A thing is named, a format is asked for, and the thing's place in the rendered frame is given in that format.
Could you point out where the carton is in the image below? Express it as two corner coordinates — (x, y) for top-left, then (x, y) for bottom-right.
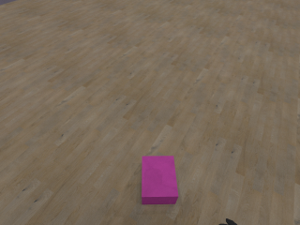
(142, 156), (179, 205)

